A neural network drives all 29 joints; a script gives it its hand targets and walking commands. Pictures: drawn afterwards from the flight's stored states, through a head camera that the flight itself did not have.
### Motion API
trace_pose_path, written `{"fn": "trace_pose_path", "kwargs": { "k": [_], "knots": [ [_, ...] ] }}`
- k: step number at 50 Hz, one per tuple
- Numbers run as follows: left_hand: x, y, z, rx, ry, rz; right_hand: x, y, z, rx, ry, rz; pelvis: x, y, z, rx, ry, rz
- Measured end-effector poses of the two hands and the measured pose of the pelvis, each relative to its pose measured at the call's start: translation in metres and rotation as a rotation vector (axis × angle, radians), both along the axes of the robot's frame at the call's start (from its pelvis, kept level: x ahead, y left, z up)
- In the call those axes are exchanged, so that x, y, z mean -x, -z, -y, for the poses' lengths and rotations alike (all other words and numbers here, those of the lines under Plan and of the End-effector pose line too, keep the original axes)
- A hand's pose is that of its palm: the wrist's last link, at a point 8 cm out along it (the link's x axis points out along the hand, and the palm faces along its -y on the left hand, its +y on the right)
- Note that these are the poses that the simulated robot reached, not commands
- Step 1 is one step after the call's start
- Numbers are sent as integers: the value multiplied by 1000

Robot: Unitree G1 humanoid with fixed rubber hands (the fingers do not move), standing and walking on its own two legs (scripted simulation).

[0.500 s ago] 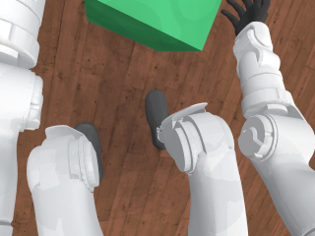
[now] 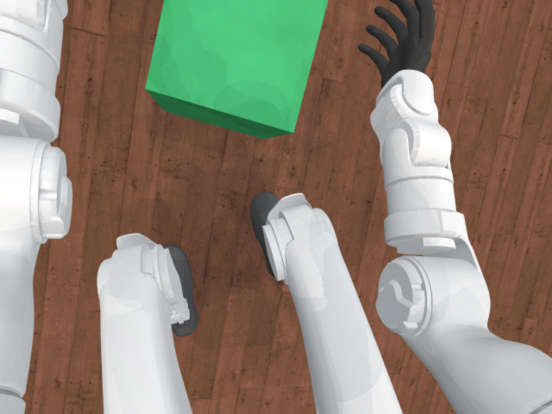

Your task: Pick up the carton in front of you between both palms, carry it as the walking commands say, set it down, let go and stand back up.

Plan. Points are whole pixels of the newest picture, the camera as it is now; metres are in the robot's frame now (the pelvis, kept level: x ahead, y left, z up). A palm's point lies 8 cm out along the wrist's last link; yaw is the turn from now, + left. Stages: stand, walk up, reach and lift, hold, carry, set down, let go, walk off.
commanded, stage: set down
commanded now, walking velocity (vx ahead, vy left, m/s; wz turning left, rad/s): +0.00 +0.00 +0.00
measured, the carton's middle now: (232, 62) +0.54 -0.08 -0.35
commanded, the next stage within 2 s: let go in 0.48 s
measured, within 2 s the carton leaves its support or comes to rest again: neither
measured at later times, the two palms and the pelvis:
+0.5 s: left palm out of the picture +0.61 +0.11 +0.04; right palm (521, 37) +0.44 -0.24 +0.04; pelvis +0.02 +0.01 +0.13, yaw +2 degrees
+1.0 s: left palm out of the picture +0.44 +0.17 +0.15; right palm out of the picture +0.35 -0.23 +0.17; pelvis +0.08 -0.01 +0.25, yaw +5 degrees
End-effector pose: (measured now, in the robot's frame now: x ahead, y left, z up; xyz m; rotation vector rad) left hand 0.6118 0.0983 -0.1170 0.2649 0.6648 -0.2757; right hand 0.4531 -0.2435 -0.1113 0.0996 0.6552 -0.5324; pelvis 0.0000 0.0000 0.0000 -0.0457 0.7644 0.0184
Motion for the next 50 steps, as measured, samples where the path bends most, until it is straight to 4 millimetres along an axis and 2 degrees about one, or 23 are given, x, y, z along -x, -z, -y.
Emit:
{"fn": "trace_pose_path", "kwargs": {
  "k": [10,22,30,34,38,44,50],
  "knots": [
    [-2,-62,-12,0,12,5,4,-62,-5,11,11,-17,-14,-55,-3,2,-14,-53],
    [-1,-144,-13,0,21,-7,11,-140,-5,8,25,-6,-22,-117,-11,6,-33,-48],
    [9,-178,-19,-4,0,-23,16,-176,-9,20,-9,-16,-27,-151,-12,-5,-35,-19],
    [31,-188,-30,-12,-45,-20,28,-191,-19,27,-81,-33,-33,-171,-10,-19,-34,0],
    [69,-201,-42,-19,-127,-12,47,-213,-27,38,-195,-59,-43,-192,-6,-31,-41,41],
    [130,-236,-60,-31,-282,-4,77,-256,-20,50,-351,-95,-58,-224,2,-43,-60,161],
    [170,-270,-72,-47,-374,10,103,-286,-13,45,-485,-128,-76,-248,10,-56,-56,302]
  ]
}}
